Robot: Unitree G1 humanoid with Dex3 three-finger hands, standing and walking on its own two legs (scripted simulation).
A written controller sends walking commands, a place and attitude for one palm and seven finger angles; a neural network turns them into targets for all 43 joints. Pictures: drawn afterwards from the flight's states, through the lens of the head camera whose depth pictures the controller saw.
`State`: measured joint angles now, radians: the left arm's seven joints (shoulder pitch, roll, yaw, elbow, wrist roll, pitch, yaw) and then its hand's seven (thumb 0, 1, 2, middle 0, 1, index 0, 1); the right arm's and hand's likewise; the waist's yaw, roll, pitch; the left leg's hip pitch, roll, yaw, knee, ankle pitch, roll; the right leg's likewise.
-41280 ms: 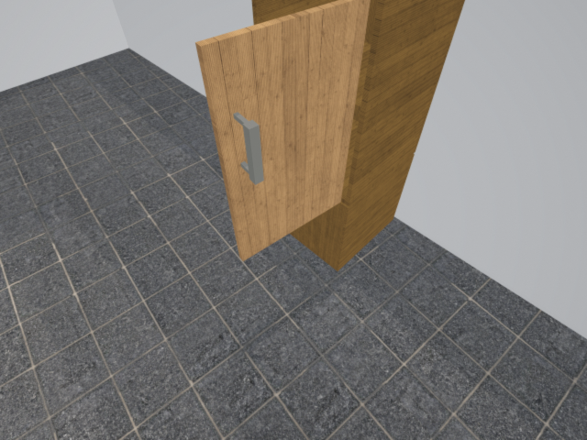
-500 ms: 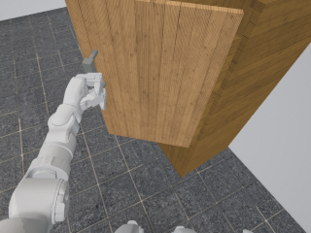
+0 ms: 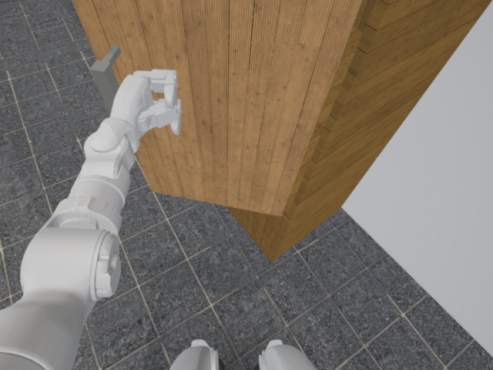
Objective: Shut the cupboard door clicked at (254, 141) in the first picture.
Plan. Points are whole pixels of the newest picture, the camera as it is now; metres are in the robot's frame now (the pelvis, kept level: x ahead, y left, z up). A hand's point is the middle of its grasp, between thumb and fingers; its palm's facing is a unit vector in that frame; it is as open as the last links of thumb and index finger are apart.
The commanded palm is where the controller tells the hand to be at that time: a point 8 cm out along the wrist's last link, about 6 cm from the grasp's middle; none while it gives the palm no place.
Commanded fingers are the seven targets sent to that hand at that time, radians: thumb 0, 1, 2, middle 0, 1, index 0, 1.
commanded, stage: push the door shut along its arc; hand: left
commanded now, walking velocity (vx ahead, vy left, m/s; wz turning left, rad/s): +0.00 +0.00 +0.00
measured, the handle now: (120, 93) +0.55 +0.16 +0.10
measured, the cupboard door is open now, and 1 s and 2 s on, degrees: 42 24 22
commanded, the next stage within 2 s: pull the fist back off the door in 0.76 s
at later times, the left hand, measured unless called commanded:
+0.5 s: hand (183, 97) +0.53 +0.06 +0.11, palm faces -0.39 -0.92 -0.02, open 2.7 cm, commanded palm +0.56 +0.09 +0.10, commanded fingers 0.00 0.90 0.90 -1.30 -1.50 -1.30 -1.50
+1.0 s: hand (205, 76) +0.57 +0.02 +0.11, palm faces -0.13 -0.98 +0.13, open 2.9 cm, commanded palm +0.57 +0.05 +0.10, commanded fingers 0.00 0.90 0.90 -1.30 -1.50 -1.30 -1.50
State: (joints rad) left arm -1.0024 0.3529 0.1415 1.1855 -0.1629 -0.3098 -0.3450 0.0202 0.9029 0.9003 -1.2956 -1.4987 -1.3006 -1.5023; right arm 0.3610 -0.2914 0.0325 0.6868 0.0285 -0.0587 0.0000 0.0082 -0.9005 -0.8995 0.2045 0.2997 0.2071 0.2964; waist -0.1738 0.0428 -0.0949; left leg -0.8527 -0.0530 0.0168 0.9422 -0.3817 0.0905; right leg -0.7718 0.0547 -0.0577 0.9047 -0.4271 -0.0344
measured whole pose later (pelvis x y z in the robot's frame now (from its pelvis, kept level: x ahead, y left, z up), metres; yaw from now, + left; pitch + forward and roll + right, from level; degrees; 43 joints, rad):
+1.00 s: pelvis +0.00 -0.02 -0.03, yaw -1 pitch +26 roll -4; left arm -1.35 0.35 0.25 1.34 -0.12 -0.16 -0.05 -0.03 0.88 0.99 -1.30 -1.50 -1.30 -1.50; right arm 0.40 -0.27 0.03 0.73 -0.03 -0.12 0.03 0.01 -0.90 -0.90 0.20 0.30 0.21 0.30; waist -0.22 0.07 -0.14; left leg -1.13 -0.02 -0.02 1.12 -0.44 0.06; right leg -1.03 0.08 -0.10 1.05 -0.48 -0.06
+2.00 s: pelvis +0.01 -0.04 +0.01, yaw -2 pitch +13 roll +0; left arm -0.71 0.15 0.18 0.93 -0.11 -0.34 0.07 0.02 0.90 0.90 -1.30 -1.50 -1.30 -1.50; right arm 0.32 -0.24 0.02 0.62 0.02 0.01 0.05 0.01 -0.90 -0.90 0.20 0.30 0.20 0.30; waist -0.10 0.04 -0.13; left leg -0.69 -0.02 0.04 0.84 -0.38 0.04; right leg -0.64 0.09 -0.02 0.85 -0.42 -0.08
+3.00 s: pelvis +0.03 +0.00 +0.06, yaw +0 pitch -4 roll -1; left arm 0.42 0.36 0.27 -0.35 -0.10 0.00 0.07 0.02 0.90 0.90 -0.52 -0.65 -0.52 -0.65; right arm 0.20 -0.23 0.05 0.60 0.04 0.03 -0.03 0.01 -0.90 -0.90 0.20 0.30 0.21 0.30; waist 0.04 0.09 -0.01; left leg -0.12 -0.08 0.02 0.40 -0.22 0.09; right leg -0.04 0.04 -0.01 0.35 -0.25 -0.02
